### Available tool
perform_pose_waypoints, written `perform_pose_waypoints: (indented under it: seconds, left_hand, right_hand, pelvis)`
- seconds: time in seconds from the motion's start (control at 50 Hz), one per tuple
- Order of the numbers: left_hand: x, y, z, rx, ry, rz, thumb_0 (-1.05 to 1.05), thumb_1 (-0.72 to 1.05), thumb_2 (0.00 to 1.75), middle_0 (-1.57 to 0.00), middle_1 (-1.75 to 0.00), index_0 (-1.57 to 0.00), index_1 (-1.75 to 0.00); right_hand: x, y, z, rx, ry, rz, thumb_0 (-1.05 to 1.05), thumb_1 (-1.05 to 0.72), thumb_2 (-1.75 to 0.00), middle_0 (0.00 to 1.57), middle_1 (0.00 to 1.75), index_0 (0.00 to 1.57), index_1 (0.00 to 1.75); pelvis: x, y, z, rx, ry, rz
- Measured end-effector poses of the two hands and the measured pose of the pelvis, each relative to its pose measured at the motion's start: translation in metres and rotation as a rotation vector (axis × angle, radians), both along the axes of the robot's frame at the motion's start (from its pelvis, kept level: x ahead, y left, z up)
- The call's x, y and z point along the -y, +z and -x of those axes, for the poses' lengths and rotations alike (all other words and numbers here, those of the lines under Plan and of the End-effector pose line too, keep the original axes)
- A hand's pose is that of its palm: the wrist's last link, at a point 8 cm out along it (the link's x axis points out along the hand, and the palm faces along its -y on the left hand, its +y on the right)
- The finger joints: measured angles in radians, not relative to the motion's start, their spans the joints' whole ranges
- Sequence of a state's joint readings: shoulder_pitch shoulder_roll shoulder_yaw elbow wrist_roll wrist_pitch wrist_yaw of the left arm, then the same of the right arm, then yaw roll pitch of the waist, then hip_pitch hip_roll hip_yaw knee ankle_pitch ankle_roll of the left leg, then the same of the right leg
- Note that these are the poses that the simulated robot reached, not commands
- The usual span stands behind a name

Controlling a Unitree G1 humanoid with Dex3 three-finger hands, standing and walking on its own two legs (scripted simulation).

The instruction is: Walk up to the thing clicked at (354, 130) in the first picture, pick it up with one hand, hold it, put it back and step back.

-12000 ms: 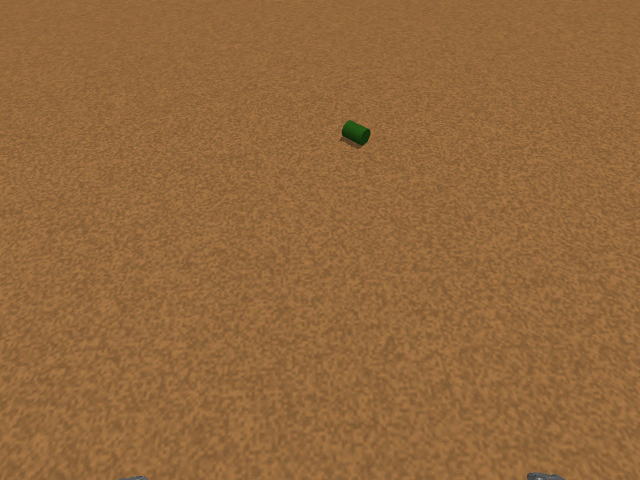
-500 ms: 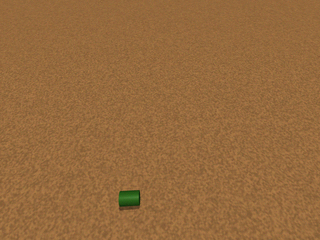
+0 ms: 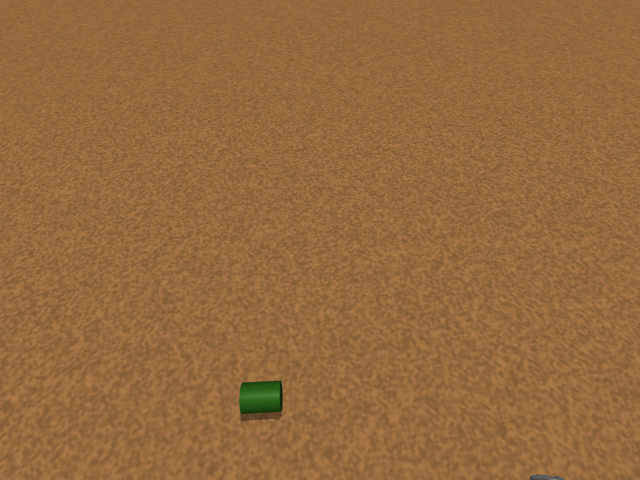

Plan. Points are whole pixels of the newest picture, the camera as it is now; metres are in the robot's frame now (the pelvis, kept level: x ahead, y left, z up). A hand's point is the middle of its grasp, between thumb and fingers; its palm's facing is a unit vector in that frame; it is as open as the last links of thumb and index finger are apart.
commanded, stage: stand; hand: left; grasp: from above
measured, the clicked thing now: (261, 396) +0.42 +0.21 -0.74
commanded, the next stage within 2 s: rise first in 0.74 s
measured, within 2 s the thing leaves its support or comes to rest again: neither
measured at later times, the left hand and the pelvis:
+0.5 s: hand out of the picture +0.07 +0.25 -0.16, palm faces -0.03 -0.94 -0.35, open 7.4 cm; pelvis +0.01 +0.00 +0.00, yaw +0 degrees
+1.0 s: hand out of the picture +0.13 +0.24 -0.16, palm faces +0.03 -0.94 -0.33, open 8.0 cm; pelvis -0.01 -0.01 -0.01, yaw +1 degrees
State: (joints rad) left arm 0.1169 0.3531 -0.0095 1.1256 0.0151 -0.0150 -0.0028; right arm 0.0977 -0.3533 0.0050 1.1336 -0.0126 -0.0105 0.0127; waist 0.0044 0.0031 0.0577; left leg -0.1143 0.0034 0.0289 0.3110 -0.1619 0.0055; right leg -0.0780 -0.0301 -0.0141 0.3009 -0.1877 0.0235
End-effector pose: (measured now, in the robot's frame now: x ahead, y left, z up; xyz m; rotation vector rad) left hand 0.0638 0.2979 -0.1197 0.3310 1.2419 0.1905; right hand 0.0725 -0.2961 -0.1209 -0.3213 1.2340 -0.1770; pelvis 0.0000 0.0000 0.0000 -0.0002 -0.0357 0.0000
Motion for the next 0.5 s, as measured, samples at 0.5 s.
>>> perform_pose_waypoints:
  seconds: [0.5]
  left_hand:
    - [0.0036,-0.0001,-0.0058,0.001,0.002,0.001,0.0,0.9,0.9,-0.2,-0.3,-0.2,-0.3]
  right_hand:
    - [0.0031,0.0001,-0.0082,0.003,-0.001,0.002,0.0,-0.9,-0.9,0.2,0.3,0.21,0.3]
  pelvis:
    - [0.0026,0.0,-0.0064,-0.003,0.002,0.001]
